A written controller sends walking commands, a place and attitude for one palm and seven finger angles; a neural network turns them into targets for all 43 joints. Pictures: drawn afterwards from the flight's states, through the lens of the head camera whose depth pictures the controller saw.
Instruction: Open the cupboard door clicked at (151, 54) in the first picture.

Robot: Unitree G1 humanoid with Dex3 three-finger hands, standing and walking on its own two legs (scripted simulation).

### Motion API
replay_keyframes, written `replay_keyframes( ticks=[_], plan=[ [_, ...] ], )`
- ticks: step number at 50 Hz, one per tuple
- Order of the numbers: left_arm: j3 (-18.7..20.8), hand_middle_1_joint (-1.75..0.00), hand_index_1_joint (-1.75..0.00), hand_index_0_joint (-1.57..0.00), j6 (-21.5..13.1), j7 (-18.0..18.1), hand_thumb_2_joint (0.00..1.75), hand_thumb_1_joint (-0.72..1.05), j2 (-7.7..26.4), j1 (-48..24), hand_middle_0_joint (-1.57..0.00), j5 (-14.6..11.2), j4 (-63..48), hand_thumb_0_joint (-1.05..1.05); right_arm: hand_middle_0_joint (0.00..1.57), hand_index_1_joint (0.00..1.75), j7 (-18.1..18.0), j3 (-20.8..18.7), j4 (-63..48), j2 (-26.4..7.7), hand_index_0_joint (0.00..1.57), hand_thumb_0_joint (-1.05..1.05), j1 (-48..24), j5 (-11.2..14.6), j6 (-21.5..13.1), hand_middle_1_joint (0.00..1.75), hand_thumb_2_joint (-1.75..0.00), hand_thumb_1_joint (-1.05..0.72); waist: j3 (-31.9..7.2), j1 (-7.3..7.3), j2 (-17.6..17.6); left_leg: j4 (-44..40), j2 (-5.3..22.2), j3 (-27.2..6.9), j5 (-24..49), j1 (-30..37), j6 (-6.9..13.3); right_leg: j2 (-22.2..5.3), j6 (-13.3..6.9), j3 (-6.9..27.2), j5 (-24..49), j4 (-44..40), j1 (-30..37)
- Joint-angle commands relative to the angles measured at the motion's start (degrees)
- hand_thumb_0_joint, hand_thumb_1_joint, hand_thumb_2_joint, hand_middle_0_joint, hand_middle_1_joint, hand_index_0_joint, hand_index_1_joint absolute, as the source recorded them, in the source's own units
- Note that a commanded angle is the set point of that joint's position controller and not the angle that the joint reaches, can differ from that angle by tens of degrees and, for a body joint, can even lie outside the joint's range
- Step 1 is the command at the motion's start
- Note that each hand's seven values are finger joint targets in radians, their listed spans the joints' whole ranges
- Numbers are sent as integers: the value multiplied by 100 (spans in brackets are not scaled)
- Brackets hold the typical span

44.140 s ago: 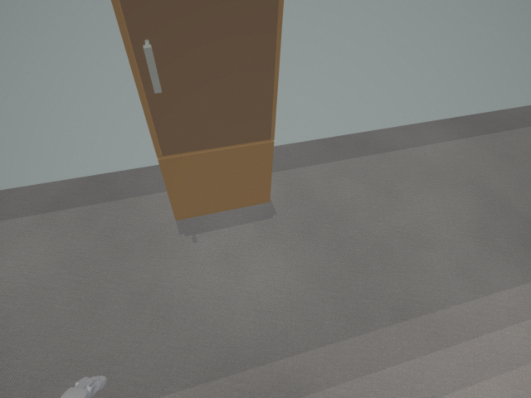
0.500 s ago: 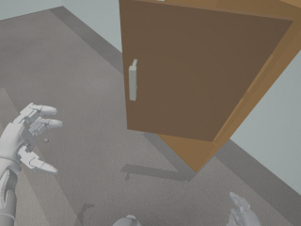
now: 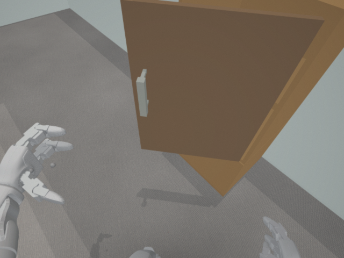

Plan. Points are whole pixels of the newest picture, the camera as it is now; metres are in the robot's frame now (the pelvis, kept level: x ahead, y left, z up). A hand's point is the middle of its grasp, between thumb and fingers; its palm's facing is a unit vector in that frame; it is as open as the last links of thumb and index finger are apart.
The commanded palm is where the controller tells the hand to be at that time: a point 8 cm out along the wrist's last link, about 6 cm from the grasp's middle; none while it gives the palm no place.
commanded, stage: move the hooked fingers beside the handle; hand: left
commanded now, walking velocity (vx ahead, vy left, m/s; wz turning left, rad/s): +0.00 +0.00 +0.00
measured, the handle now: (144, 93) +0.54 +0.12 +0.05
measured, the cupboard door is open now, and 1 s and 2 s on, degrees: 41 41 41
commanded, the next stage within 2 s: none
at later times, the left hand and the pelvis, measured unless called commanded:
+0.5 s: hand (73, 146) +0.33 +0.25 +0.07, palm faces -0.08 -1.00 -0.01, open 14.0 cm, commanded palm +0.31 +0.30 +0.07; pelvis +0.00 +0.00 +0.00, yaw +0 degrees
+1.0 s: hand (90, 127) +0.39 +0.23 +0.06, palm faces -0.07 -1.00 -0.01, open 14.0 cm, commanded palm +0.38 +0.28 +0.07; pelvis +0.01 +0.01 +0.00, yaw -1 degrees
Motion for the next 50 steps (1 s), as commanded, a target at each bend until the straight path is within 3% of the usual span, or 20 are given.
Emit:
replay_keyframes(
  ticks=[1,6,9,14,16,19,20,22,23,25,28,31,32,34,35,36,37,42,44,50],
  plan=[
    [492,-120,-120,-30,-347,-26,30,-50,1425,-1222,-30,-213,-1073,0,20,30,-68,-411,-767,-875,20,0,-132,31,-278,30,-90,-90,-1330,-43,381,-724,134,-540,1072,1344,-234,-66,30,433,1015,-619,-46],
    [492,-120,-120,-30,-358,-28,30,-50,1436,-1266,-30,-204,-1060,0,20,30,-63,-406,-786,-859,20,0,-162,31,-258,30,-90,-90,-1382,-35,293,-671,128,-519,1099,1273,-220,-81,44,468,1065,-595,-9],
    [310,-120,-120,-30,-380,9,30,-50,1343,-1770,-30,-169,-1039,0,20,30,-82,-384,-724,-854,20,0,-153,31,-233,30,-90,-90,-1362,-133,395,-620,128,-507,1033,1281,-208,-82,46,496,1015,-572,-119],
    [498,-120,-120,-30,-424,89,30,-50,1585,-1916,-30,-88,-805,0,20,30,-96,-390,-663,-872,20,0,-93,16,-179,30,-90,-90,-1578,-70,336,-565,119,-472,1132,1165,-206,-119,51,567,1136,-525,99],
    [220,-120,-120,-30,-428,115,30,-50,1368,-2132,-30,-14,-834,0,20,30,-90,-381,-676,-845,20,0,-105,39,-151,30,-90,-90,-1527,-127,557,-604,133,-506,1128,1304,-224,-110,41,490,1084,-491,-110],
    [335,-120,-120,-30,-401,193,30,-50,1521,-2299,-30,27,-611,0,20,30,-94,-394,-633,-870,20,0,-60,34,-106,30,-90,-90,-1504,-128,434,-631,155,-548,919,1248,-225,-96,37,496,862,-521,-163],
    [127,-120,-120,-30,-383,203,30,-50,1310,-2358,-30,29,-563,0,20,30,-94,-379,-647,-857,20,0,-69,43,-86,30,-90,-90,-1445,-170,357,-654,145,-550,871,1228,-210,-101,47,483,842,-537,-194],
    [82,-120,-120,-30,-357,260,30,-50,1292,-2539,-30,69,-459,0,20,30,-97,-388,-624,-866,20,0,-61,50,-63,30,-90,-90,-1453,-179,390,-668,152,-560,771,1215,-209,-119,53,485,750,-542,-252],
    [172,-120,-120,-30,-350,288,30,-50,1388,-2559,-30,80,-411,0,20,30,-89,-401,-619,-893,20,0,7,29,-39,30,-90,-90,-1543,-144,258,-657,160,-587,901,1228,-216,-98,26,459,859,-495,-164],
    [150,-120,-120,-30,-360,340,30,-50,1349,-2374,-30,121,-444,0,20,30,-65,-413,-656,-872,20,0,24,41,3,30,-90,-90,-1686,-89,440,-677,168,-577,1107,1403,-244,-102,31,431,997,-464,-183],
    [165,-120,-120,-30,-356,477,30,-50,1408,-2672,-30,186,-263,0,20,30,-45,-406,-608,-898,20,0,81,16,81,30,-90,-90,-1554,-137,348,-655,175,-593,1101,1285,-246,-86,22,422,996,-432,-245],
    [198,-120,-120,-30,-421,600,30,-50,1419,-2921,-30,255,-161,0,20,30,-37,-428,-580,-891,20,0,157,21,157,30,-90,-90,-1669,-175,288,-670,195,-622,1189,1357,-265,-87,43,405,1032,-392,-294],
    [57,-120,-120,-30,-460,610,30,-50,1250,-2910,-30,250,-245,0,20,30,-23,-444,-591,-872,20,0,159,28,161,30,-90,-90,-1758,-187,419,-659,198,-618,1279,1513,-278,-92,49,400,1063,-393,-356],
    [103,-120,-120,-30,-521,634,30,-50,1324,-2922,-30,281,-294,0,20,30,6,-464,-576,-896,20,0,233,11,192,30,-90,-90,-1956,-159,491,-623,230,-657,1556,1728,-315,-64,32,389,1184,-344,-386],
    [-53,-120,-120,-30,-536,644,30,-50,1161,-2963,-30,281,-316,0,20,30,17,-457,-578,-878,20,0,238,7,213,30,-90,-90,-1982,-197,488,-623,227,-674,1602,1786,-321,-64,43,377,1195,-347,-422],
    [33,-120,-120,-30,-540,673,30,-50,1253,-3007,-30,297,-223,0,20,30,13,-474,-543,-900,20,0,280,9,245,30,-90,-90,-1926,-221,346,-621,251,-687,1615,1746,-323,-56,50,363,1203,-346,-455],
    [-173,-120,-120,-30,-552,669,30,-50,1109,-3237,-30,340,-196,0,20,30,14,-466,-514,-892,20,0,275,15,262,30,-90,-90,-1871,-292,473,-620,254,-693,1526,1762,-329,-60,55,362,1112,-343,-580],
    [1,-120,-120,-30,-524,809,30,-50,1270,-3501,-30,406,206,0,20,30,24,-489,-441,-927,20,0,358,3,395,30,-90,-90,-1776,-274,326,-641,254,-741,1504,1679,-351,-59,36,347,1083,-338,-614],
    [-14,-120,-120,-30,-561,851,30,-50,1272,-3516,-30,444,124,0,20,30,56,-492,-458,-921,20,0,408,-11,432,30,-90,-90,-2019,-234,459,-584,253,-731,1897,1827,-379,-65,29,346,1297,-284,-538],
    [-328,-120,-120,-30,-678,949,30,-50,1039,-4262,-30,557,497,0,20,30,72,-481,-337,-907,20,0,465,-18,573,30,-90,-90,-1866,-430,469,-558,292,-789,1599,1836,-400,-49,39,328,1041,-277,-903]
  ],
)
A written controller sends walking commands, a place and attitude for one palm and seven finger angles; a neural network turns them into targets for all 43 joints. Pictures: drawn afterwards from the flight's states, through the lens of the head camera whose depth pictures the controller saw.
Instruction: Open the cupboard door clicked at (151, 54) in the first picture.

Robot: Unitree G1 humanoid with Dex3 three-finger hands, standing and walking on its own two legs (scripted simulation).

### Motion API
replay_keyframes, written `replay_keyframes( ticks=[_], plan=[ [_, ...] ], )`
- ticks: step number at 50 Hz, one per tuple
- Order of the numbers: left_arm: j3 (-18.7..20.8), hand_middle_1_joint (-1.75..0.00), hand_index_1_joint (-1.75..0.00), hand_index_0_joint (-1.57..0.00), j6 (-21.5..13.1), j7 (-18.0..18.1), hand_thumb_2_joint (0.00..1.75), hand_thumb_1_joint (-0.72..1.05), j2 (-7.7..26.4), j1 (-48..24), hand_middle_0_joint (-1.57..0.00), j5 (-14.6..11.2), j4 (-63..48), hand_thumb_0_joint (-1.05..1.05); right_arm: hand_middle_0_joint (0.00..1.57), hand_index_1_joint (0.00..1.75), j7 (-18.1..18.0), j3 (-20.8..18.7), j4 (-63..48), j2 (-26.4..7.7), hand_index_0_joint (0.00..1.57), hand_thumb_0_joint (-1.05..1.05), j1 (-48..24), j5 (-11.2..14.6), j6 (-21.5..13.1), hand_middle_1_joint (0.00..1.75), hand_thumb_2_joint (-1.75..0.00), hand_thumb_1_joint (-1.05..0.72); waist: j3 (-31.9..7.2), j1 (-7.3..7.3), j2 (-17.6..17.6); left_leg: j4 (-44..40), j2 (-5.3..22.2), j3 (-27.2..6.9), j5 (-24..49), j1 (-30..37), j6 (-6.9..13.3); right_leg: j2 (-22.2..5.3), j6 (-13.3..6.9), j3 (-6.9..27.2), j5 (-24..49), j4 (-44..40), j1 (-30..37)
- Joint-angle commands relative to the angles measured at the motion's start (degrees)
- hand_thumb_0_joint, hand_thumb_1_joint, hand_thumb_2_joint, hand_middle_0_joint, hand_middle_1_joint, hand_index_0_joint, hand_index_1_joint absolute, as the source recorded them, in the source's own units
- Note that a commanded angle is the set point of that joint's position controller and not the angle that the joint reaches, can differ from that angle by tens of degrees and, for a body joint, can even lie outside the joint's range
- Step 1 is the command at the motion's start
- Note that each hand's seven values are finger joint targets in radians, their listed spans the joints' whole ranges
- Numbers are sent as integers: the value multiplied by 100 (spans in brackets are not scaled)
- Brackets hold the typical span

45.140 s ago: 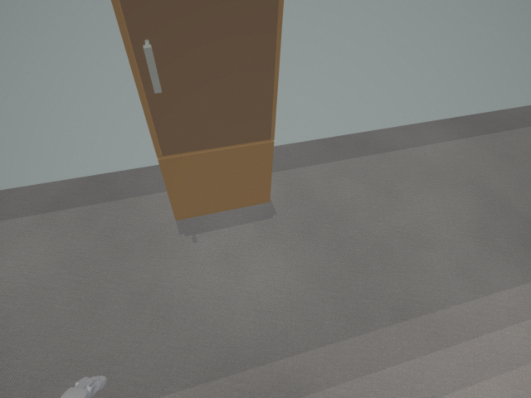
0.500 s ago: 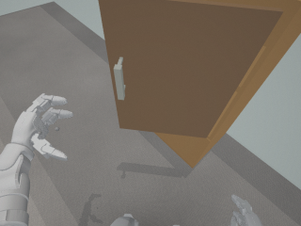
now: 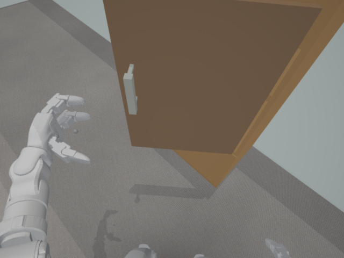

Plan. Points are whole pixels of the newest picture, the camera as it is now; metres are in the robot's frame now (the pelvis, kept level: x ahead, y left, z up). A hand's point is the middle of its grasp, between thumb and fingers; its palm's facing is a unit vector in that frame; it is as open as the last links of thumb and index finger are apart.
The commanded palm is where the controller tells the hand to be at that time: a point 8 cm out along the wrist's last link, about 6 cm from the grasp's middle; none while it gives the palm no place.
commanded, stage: move the hooked fingers beside the handle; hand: left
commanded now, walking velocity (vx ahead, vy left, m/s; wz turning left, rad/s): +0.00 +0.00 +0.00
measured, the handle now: (132, 90) +0.53 +0.12 +0.06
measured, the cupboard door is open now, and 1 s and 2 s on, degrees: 41 41 41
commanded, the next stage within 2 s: slide the fingers in behind the handle in 1.50 s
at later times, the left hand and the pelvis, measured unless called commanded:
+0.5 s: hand (98, 109) +0.45 +0.19 +0.07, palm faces -0.03 -1.00 -0.02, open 14.0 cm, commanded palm +0.43 +0.24 +0.06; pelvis +0.00 -0.01 -0.01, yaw -1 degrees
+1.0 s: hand (102, 104) +0.47 +0.19 +0.06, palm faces -0.01 -1.00 -0.01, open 14.0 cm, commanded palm +0.44 +0.24 +0.06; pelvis +0.01 -0.02 -0.01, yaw -2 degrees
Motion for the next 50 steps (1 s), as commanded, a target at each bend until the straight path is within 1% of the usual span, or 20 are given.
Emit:
replay_keyframes(
  ticks=[1,6,8,9,10,13,16,18,23,24,26,29,31,34,35,37,39,42,46,50],
  plan=[
    [192,-120,-120,-30,-486,105,30,-50,1246,-2380,-30,-65,-913,0,20,30,-48,-410,-514,-962,20,0,251,-12,-120,30,-90,-90,-1741,-102,585,-707,319,-966,1656,2242,-479,-17,-47,199,1078,-452,-529],
    [-9,-120,-120,-30,-531,213,30,-50,1096,-2872,-30,43,-470,0,20,30,-22,-417,-424,-986,20,0,346,-25,-21,30,-90,-90,-1870,-184,560,-683,337,-1046,1532,2352,-482,-33,-49,194,962,-420,-746],
    [9,-120,-120,-30,-561,275,30,-50,1194,-3167,-30,100,-255,0,20,30,-23,-401,-359,-1000,20,0,384,-35,35,30,-90,-90,-1842,-230,472,-632,317,-1011,1485,2219,-439,-34,-55,212,968,-408,-719],
    [296,-120,-120,-30,-602,322,30,-50,1486,-3183,-30,116,-218,0,20,30,-25,-424,-344,-1034,20,0,450,-45,64,30,-90,-90,-2024,-161,385,-619,329,-1027,1607,2245,-462,-29,-52,213,1051,-372,-639],
    [97,-120,-120,-30,-614,329,30,-50,1269,-3136,-30,138,-212,0,20,30,-11,-411,-381,-989,20,0,426,-44,85,30,-90,-90,-2098,-165,526,-590,312,-974,1700,2291,-460,-31,-44,228,1100,-362,-621],
    [74,-120,-120,-30,-719,432,30,-50,1256,-3399,-30,177,-155,0,20,30,20,-406,-347,-980,20,0,488,-66,142,30,-90,-90,-2239,-181,542,-512,315,-978,1878,2313,-466,-18,-49,238,1208,-305,-620],
    [190,-120,-120,-30,-749,499,30,-50,1404,-3596,-30,233,249,0,20,30,34,-397,-275,-983,20,0,557,-62,233,30,-90,-90,-2103,-241,411,-467,302,-880,1688,2029,-419,-11,-19,273,1234,-313,-585],
    [396,-120,-120,-30,-775,528,30,-50,1677,-3620,-30,276,482,0,20,30,32,-382,-276,-1008,20,0,602,-73,292,30,-90,-90,-2041,-188,357,-425,267,-812,1613,1739,-370,-10,-34,314,1282,-287,-406],
    [67,-120,-120,-30,-894,493,30,-50,1341,-4192,-30,342,605,0,20,30,80,-394,-241,-949,20,0,696,-86,373,30,-90,-90,-2230,-323,556,-274,277,-792,1791,1863,-339,13,-27,328,1408,-196,-609],
    [321,-120,-120,-30,-912,503,30,-50,1638,-4040,-30,379,738,0,20,30,81,-406,-234,-1003,20,0,758,-85,407,30,-90,-90,-2319,-238,601,-268,283,-790,1837,1868,-362,24,-33,348,1428,-179,-593],
    [156,-120,-120,-30,-922,490,30,-50,1472,-4342,-30,338,890,0,20,30,80,-388,-187,-979,20,0,762,-75,445,30,-90,-90,-2185,-381,422,-240,275,-747,1555,1650,-319,24,2,372,1320,-220,-629],
    [289,-120,-120,-30,-918,522,30,-50,1704,-4654,-30,391,1233,0,20,30,59,-375,-135,-1013,20,0,858,-72,488,30,-90,-90,-2180,-475,186,-147,251,-682,1357,1246,-242,22,41,459,1322,-193,-511],
    [272,-120,-120,-30,-936,553,30,-50,1766,-4941,-30,471,1220,0,20,30,65,-376,-110,-999,20,0,912,-84,506,30,-90,-90,-2290,-491,494,-94,245,-678,1406,1276,-251,11,34,470,1332,-136,-596],
    [517,-120,-120,-30,-1004,597,30,-50,2132,-5010,-30,552,1208,0,20,30,84,-369,-94,-1025,20,0,1035,-120,553,30,-90,-90,-2679,-445,651,21,259,-690,1757,1413,-262,32,22,487,1588,-25,-524],
    [471,-120,-120,-30,-1022,604,30,-50,2050,-5022,-30,556,1189,0,20,30,95,-380,-94,-995,20,0,1041,-127,569,30,-90,-90,-2758,-460,634,59,259,-689,1888,1487,-256,42,28,490,1712,-24,-505],
    [595,-120,-120,-30,-1015,587,30,-50,2115,-4602,-30,551,1206,0,20,30,128,-387,-176,-989,20,0,1069,-132,610,30,-90,-90,-2889,-312,643,41,247,-638,2002,1453,-265,52,25,504,1875,-21,-262],
    [587,-120,-120,-30,-978,533,30,-50,2080,-4400,-30,528,1104,0,20,30,151,-384,-241,-978,20,0,1084,-123,659,30,-90,-90,-3023,-271,742,42,245,-598,2276,1547,-262,65,27,497,2168,3,-138],
    [703,-120,-120,-30,-792,464,30,-50,2163,-3897,-30,471,1270,0,20,30,155,-393,-327,-979,20,0,1081,-91,761,30,-90,-90,-2631,-224,320,-31,220,-478,2062,1036,-207,60,70,551,2349,-103,225],
    [789,-120,-120,-30,-769,368,30,-50,2144,-3638,-30,341,941,0,20,30,140,-401,-480,-950,20,0,1018,-57,815,30,-90,-90,-2479,-189,120,-91,176,-361,1960,773,-148,38,116,650,2652,-194,566],
    [569,-120,-120,-30,-939,297,30,-50,1956,-4067,-30,316,809,0,20,30,117,-400,-384,-909,20,0,953,-43,808,30,-90,-90,-2197,-388,257,-38,190,-374,1713,860,-138,51,117,667,2354,-234,231]
  ],
)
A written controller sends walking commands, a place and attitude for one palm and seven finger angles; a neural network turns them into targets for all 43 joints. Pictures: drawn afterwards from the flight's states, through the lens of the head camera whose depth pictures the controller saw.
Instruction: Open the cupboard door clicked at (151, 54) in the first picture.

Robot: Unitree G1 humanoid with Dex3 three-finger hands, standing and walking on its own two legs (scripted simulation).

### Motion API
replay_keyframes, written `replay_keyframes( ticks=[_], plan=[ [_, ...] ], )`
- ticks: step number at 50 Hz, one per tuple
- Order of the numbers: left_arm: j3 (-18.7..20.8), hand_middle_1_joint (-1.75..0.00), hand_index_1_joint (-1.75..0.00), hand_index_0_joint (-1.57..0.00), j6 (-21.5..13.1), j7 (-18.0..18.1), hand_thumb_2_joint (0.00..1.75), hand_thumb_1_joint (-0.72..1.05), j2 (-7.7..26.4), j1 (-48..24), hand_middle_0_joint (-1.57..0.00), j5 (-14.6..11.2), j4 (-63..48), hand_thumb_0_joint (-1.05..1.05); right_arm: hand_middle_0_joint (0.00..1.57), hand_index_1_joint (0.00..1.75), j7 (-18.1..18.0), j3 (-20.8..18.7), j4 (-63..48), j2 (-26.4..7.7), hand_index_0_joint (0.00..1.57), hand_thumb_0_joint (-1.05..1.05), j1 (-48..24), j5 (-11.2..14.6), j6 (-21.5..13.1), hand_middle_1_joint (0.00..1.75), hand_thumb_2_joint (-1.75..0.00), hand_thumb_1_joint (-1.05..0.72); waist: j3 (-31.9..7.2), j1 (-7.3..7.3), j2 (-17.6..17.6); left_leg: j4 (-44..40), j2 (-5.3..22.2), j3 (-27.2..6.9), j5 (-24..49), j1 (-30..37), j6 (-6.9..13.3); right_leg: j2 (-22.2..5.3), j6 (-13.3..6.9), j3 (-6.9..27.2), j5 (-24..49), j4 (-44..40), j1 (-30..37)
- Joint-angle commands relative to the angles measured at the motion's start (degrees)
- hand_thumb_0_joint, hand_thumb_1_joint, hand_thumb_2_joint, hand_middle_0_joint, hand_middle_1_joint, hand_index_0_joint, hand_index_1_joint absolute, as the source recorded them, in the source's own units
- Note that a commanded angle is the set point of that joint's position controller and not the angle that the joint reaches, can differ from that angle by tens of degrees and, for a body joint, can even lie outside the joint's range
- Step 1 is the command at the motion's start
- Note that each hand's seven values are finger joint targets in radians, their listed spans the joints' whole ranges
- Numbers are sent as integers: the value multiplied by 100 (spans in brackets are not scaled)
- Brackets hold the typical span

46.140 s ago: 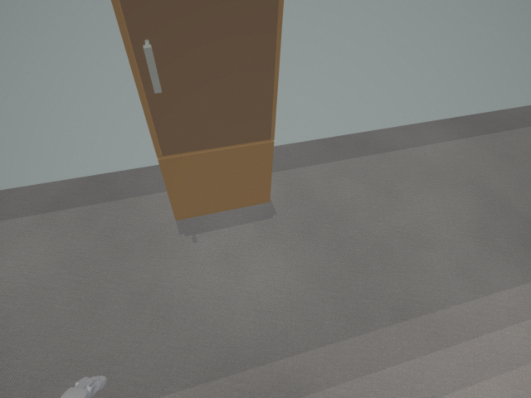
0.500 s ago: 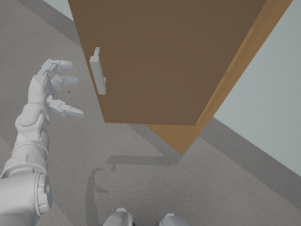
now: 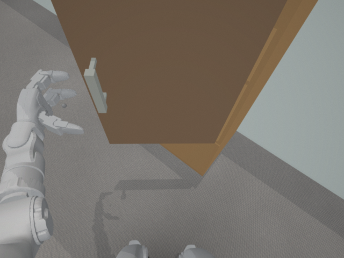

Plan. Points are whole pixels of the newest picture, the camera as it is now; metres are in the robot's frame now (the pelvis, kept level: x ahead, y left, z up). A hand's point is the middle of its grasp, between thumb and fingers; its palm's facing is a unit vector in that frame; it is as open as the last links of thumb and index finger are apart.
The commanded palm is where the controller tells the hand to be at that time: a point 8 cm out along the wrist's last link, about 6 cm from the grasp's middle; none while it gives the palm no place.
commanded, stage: move the hooked fingers beside the handle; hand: left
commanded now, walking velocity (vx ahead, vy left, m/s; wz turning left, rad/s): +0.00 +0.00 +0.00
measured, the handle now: (98, 86) +0.51 +0.16 +0.06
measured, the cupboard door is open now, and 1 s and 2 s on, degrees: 41 41 41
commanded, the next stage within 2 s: slide the fingers in behind the handle in 0.50 s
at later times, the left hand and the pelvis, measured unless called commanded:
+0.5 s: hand (63, 103) +0.46 +0.23 +0.07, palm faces +0.01 -1.00 -0.02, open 14.0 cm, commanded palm +0.43 +0.28 +0.07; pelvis -0.01 +0.02 -0.01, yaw +1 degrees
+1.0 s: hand (78, 104) +0.46 +0.20 +0.06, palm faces +0.01 -1.00 +0.00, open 14.0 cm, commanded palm +0.43 +0.25 +0.07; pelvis -0.01 +0.02 -0.01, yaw +0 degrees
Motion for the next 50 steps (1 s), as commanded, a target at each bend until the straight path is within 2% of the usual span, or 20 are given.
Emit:
replay_keyframes(
  ticks=[1,4,8,12,18,21,22,24,27,30,31,32,33,37,39,42,43,45,46,50],
  plan=[
    [106,-120,-120,-30,-571,-61,30,-50,1486,-2463,-30,-167,-1365,0,20,30,-82,-408,-376,-949,20,0,453,-5,-150,30,-90,-90,-2126,-27,381,-344,-46,-464,1930,1566,24,-178,294,604,2443,-574,840],
    [-89,-120,-120,-30,-685,-116,30,-50,1320,-2711,-30,-173,-1538,0,20,30,-87,-418,-283,-947,20,0,413,-7,-195,30,-90,-90,-2368,-49,813,-301,-20,-568,2153,2115,-30,-156,234,514,2299,-505,514],
    [-473,-120,-120,-30,-605,-129,30,-50,866,-2761,-30,-216,-1342,0,20,30,-77,-403,-209,-945,20,0,365,-10,-235,30,-90,-90,-2241,-133,885,-296,14,-728,2239,2465,-73,-126,180,345,1970,-492,6],
    [-303,-120,-120,-30,-338,37,30,-50,1083,-2878,-30,-169,-665,0,20,30,-111,-384,-178,-1029,20,0,350,-2,-227,30,-90,-90,-1783,-177,216,-371,4,-746,1560,1805,-45,-161,233,352,1516,-549,1],
    [127,-120,-120,-30,-623,297,30,-50,1606,-2936,-30,10,-1071,0,20,30,-72,-362,-313,-1034,20,0,384,-81,-251,30,-90,-90,-2524,61,709,-254,13,-806,2167,2232,-125,-144,165,327,1790,-290,71],
    [-129,-120,-120,-30,-635,291,30,-50,1318,-3035,-30,59,-922,0,20,30,-48,-353,-312,-1014,20,0,379,-70,-229,30,-90,-90,-2339,-50,664,-316,53,-839,1974,2266,-151,-119,190,279,1571,-338,-154],
    [-81,-120,-120,-30,-606,282,30,-50,1389,-3000,-30,66,-839,0,20,30,-53,-365,-293,-1042,20,0,400,-72,-223,30,-90,-90,-2283,-59,579,-332,65,-849,1897,2224,-147,-112,189,270,1509,-362,-156],
    [-168,-120,-120,-30,-575,226,30,-50,1267,-2963,-30,45,-831,0,20,30,-56,-368,-321,-1057,20,0,429,-60,-213,30,-90,-90,-2409,-44,669,-354,67,-873,1994,2359,-159,-103,178,249,1518,-346,-199],
    [-266,-120,-120,-30,-477,147,30,-50,1131,-2971,-30,-23,-712,0,20,30,-69,-379,-276,-1067,20,0,468,-58,-200,30,-90,-90,-2183,-137,428,-383,79,-878,1788,2216,-136,-95,190,225,1385,-425,-253],
    [-168,-120,-120,-30,-491,123,30,-50,1229,-2945,-30,-48,-690,0,20,30,-86,-380,-240,-1083,20,0,519,-67,-200,30,-90,-90,-2172,-68,562,-386,79,-899,1842,2247,-152,-89,160,212,1361,-395,-315],
    [-293,-120,-120,-30,-516,128,30,-50,1050,-3086,-30,-76,-832,0,20,30,-77,-387,-241,-1068,20,0,534,-71,-207,30,-90,-90,-2249,-145,511,-389,87,-917,1883,2346,-146,-90,174,200,1381,-407,-372],
    [-226,-120,-120,-30,-548,161,30,-50,1124,-3076,-30,-50,-852,0,20,30,-79,-407,-213,-1078,20,0,550,-86,-209,30,-90,-90,-2275,-101,557,-395,112,-961,1866,2414,-173,-91,161,182,1298,-387,-449],
    [-385,-120,-120,-30,-606,173,30,-50,934,-3211,-30,-63,-994,0,20,30,-69,-402,-218,-1048,20,0,542,-90,-229,30,-90,-90,-2279,-137,810,-378,120,-1002,2023,2607,-199,-80,138,161,1316,-356,-609],
    [-485,-120,-120,-30,-679,377,30,-50,718,-3023,-30,-6,-1210,0,20,30,7,-459,-163,-1044,20,0,571,-131,-230,30,-90,-90,-2489,-54,1025,-427,197,-1193,2383,3083,-361,-73,119,77,1238,-303,-845],
    [-500,-120,-120,-30,-649,488,30,-50,639,-3025,-30,23,-1251,0,20,30,36,-473,-166,-1039,20,0,610,-141,-223,30,-90,-90,-2594,-61,898,-398,207,-1212,2623,3127,-375,-68,141,51,1332,-274,-830],
    [-425,-120,-120,-30,-504,679,30,-50,646,-2889,-30,70,-1011,0,20,30,54,-468,-177,-1033,20,0,605,-142,-179,30,-90,-90,-2341,-57,573,-436,145,-1072,2244,2722,-295,-68,158,62,1331,-329,-587],
    [-240,-120,-120,-30,-521,747,30,-50,848,-2905,-30,90,-1033,0,20,30,53,-461,-188,-1055,20,0,632,-154,-184,30,-90,-90,-2341,-9,547,-407,122,-1062,2289,2659,-273,-73,142,73,1391,-305,-516],
    [-158,-120,-120,-30,-542,846,30,-50,898,-2681,-30,157,-1060,0,20,30,64,-456,-256,-1019,20,0,599,-151,-163,30,-90,-90,-2462,78,472,-404,100,-971,2350,2601,-266,-75,153,105,1531,-297,-307],
    [-278,-120,-120,-30,-588,873,30,-50,814,-2874,-30,172,-1181,0,20,30,63,-432,-277,-1000,20,0,547,-151,-161,30,-90,-90,-2379,-3,518,-412,95,-944,2266,2552,-259,-87,166,124,1529,-315,-337],
    [-297,-120,-120,-30,-738,905,30,-50,774,-2864,-30,217,-1186,0,20,30,89,-429,-281,-964,20,0,512,-157,-179,30,-90,-90,-2378,10,527,-349,61,-880,2230,2462,-231,-75,158,174,1628,-287,-207]
  ],
)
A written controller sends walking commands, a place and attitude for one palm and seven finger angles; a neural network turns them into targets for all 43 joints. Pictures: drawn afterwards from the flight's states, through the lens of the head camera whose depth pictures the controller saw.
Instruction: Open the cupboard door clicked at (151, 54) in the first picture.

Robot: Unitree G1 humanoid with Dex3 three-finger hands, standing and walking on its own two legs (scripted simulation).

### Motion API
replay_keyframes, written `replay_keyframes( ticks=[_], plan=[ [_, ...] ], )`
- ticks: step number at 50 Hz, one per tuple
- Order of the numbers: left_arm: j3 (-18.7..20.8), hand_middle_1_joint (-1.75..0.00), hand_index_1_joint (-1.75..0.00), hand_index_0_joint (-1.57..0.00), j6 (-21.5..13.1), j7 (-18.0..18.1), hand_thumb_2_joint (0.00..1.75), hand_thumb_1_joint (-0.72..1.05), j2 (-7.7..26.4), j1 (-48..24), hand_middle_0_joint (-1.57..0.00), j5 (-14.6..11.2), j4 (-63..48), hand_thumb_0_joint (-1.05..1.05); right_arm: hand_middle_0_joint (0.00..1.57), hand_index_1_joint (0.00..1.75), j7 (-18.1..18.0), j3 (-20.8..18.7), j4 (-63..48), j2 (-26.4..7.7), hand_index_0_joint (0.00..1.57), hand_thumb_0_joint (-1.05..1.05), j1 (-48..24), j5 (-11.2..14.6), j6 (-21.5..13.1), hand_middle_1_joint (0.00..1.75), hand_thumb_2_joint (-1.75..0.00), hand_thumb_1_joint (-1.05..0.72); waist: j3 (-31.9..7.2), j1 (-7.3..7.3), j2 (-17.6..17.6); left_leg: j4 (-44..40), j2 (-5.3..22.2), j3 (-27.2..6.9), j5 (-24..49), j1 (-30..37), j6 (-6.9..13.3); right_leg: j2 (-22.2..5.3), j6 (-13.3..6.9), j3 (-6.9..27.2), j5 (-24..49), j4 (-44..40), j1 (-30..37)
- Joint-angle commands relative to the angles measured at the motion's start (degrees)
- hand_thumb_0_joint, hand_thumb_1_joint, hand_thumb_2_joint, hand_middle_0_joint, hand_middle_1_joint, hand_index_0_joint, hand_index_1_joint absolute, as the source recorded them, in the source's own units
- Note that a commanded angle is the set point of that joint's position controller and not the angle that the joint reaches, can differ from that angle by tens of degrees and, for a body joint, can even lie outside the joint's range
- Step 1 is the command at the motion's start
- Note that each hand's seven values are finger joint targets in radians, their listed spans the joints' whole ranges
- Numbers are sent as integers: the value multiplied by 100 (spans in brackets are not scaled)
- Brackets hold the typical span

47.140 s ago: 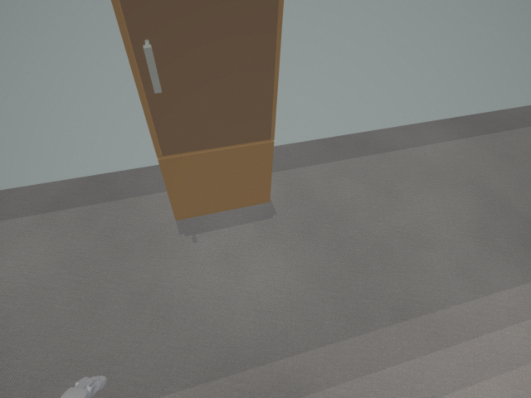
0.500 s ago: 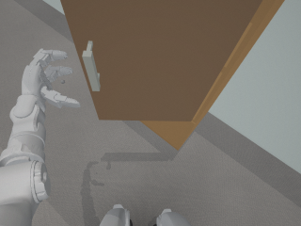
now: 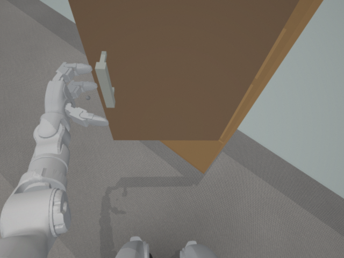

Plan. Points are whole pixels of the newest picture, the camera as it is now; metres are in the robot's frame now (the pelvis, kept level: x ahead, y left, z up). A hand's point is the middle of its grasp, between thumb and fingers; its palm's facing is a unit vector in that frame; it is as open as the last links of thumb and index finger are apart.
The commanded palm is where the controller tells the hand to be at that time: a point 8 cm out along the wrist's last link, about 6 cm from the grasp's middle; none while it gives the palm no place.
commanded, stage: slide the fingers in behind the handle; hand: left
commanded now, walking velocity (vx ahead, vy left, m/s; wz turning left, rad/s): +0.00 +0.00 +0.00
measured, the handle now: (107, 81) +0.52 +0.14 +0.07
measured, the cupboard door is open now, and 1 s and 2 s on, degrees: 41 41 41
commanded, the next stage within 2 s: close the thumb around the handle in 1.20 s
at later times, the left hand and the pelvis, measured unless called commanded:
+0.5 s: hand (106, 97) +0.47 +0.14 +0.07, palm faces +0.00 -1.00 -0.01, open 14.0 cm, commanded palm +0.44 +0.19 +0.08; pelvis +0.00 -0.02 +0.00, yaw +1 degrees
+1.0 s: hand (113, 99) +0.46 +0.12 +0.07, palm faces +0.01 -1.00 -0.01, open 14.0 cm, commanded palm +0.43 +0.17 +0.08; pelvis +0.00 -0.03 +0.00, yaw +1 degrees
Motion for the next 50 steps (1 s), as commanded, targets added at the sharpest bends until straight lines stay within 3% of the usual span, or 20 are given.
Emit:
replay_keyframes(
  ticks=[1,4,7,9,12,16,19,20,22,24,32,37,39,40,41,43,45,47,48,50],
  plan=[
    [19,-120,-120,-30,-557,44,30,-50,1174,-2409,-30,-74,-1333,0,20,30,-29,-401,-380,-993,20,0,645,-6,-90,30,-90,-90,-2377,10,521,-596,169,-875,2320,2776,-392,27,-9,185,1727,-508,-27],
    [-148,-120,-120,-30,-557,-42,30,-50,1015,-2643,-30,-107,-1230,0,20,30,-31,-405,-318,-1000,20,0,622,9,-100,30,-90,-90,-2224,-68,621,-605,179,-919,2116,2789,-402,22,-9,187,1561,-529,-225],
    [-247,-120,-120,-30,-441,-92,30,-50,843,-2490,-30,-186,-1068,0,20,30,-46,-405,-329,-1005,20,0,584,24,-111,30,-90,-90,-2130,-76,402,-626,153,-896,1861,2606,-364,17,-6,193,1478,-578,-138],
    [-296,-120,-120,-30,-480,-71,30,-50,766,-2803,-30,-202,-1247,0,20,30,-45,-415,-290,-992,20,0,589,19,-150,30,-90,-90,-2290,-76,607,-611,154,-946,1960,2797,-384,1,-16,179,1482,-533,-255],
    [-355,-120,-120,-30,-486,31,30,-50,616,-2683,-30,-222,-1201,0,20,30,-35,-418,-272,-965,20,0,550,10,-175,30,-90,-90,-2242,-73,436,-581,139,-917,1846,2708,-361,2,-6,187,1441,-557,-224],
    [-177,-120,-120,-30,-563,238,30,-50,863,-2896,-30,-124,-1189,0,20,30,-37,-400,-244,-964,20,0,561,-5,-207,30,-90,-90,-2278,-79,286,-540,92,-857,1708,2408,-318,-21,17,260,1496,-520,-30],
    [-153,-120,-120,-30,-634,351,30,-50,905,-2876,-30,-6,-1258,0,20,30,-14,-395,-272,-934,20,0,564,-18,-214,30,-90,-90,-2421,-8,465,-516,73,-840,1830,2468,-327,-27,5,267,1609,-454,24],
    [-266,-120,-120,-30,-625,364,30,-50,724,-2700,-30,1,-1255,0,20,30,10,-393,-311,-903,20,0,530,-25,-214,30,-90,-90,-2463,33,545,-503,58,-810,1866,2500,-334,-22,-1,266,1639,-453,60],
    [-103,-120,-120,-30,-606,407,30,-50,927,-2616,-30,11,-1188,0,20,30,9,-394,-309,-933,20,0,557,-35,-197,30,-90,-90,-2490,35,368,-476,53,-760,1881,2344,-315,-23,14,309,1767,-464,243],
    [-98,-120,-120,-30,-591,402,30,-50,877,-2604,-30,-34,-1270,0,20,30,17,-393,-326,-910,20,0,567,-21,-192,30,-90,-90,-2548,44,371,-459,40,-709,2014,2338,-300,-20,30,329,1970,-469,360],
    [-160,-120,-120,-30,-451,359,30,-50,734,-2408,-30,-115,-1094,0,20,30,-1,-395,-342,-871,20,0,570,9,-173,30,-90,-90,-2090,-11,-104,-480,-22,-522,1566,1670,-212,-57,103,511,2077,-668,751],
    [-363,-120,-120,-30,-599,366,30,-50,546,-2658,-30,-85,-1264,0,20,30,9,-393,-288,-826,20,0,547,1,-239,30,-90,-90,-2235,-40,226,-447,-23,-550,1572,1864,-235,-75,79,519,2017,-616,614],
    [-333,-120,-120,-30,-704,388,30,-50,535,-2619,-30,-88,-1467,0,20,30,28,-420,-281,-826,20,0,557,-3,-270,30,-90,-90,-2597,46,445,-408,-17,-582,1835,2150,-261,-73,57,480,2156,-525,589],
    [-471,-120,-120,-30,-705,393,30,-50,368,-2634,-30,-93,-1449,0,20,30,36,-421,-266,-807,20,0,537,-5,-280,30,-90,-90,-2561,-17,420,-392,-14,-580,1892,2210,-256,-67,62,480,2227,-536,549],
    [-323,-120,-120,-30,-703,422,30,-50,509,-2554,-30,-95,-1465,0,20,30,43,-442,-237,-837,20,0,567,-13,-281,30,-90,-90,-2631,36,403,-393,-1,-592,1950,2229,-269,-67,59,458,2251,-513,570],
    [-170,-120,-120,-30,-644,467,30,-50,675,-2339,-30,-94,-1313,0,20,30,44,-427,-270,-866,20,0,608,-15,-261,30,-90,-90,-2510,76,202,-408,-34,-568,1954,2019,-243,-58,69,476,2360,-511,738],
    [-254,-120,-120,-30,-560,499,30,-50,564,-2283,-30,-71,-1273,0,20,30,46,-419,-312,-828,20,0,517,5,-243,30,-90,-90,-2347,73,124,-447,-56,-494,1759,1839,-232,-86,108,532,2340,-594,820],
    [-60,-120,-120,-30,-503,525,30,-50,834,-2273,-30,-47,-1259,0,20,30,22,-408,-339,-853,20,0,543,-1,-221,30,-90,-90,-2285,85,-148,-475,-70,-455,1609,1555,-200,-107,141,606,2373,-639,1081],
    [7,-120,-120,-30,-519,528,30,-50,930,-2233,-30,-30,-1293,0,20,30,10,-403,-371,-864,20,0,555,-1,-219,30,-90,-90,-2294,115,-89,-467,-82,-455,1690,1553,-193,-105,123,623,2481,-612,1134],
    [-190,-120,-120,-30,-529,479,30,-50,704,-2251,-30,-19,-1270,0,20,30,7,-387,-372,-812,20,0,489,20,-220,30,-90,-90,-2205,87,49,-476,-73,-439,1663,1629,-213,-115,119,603,2434,-631,1011]
  ],
)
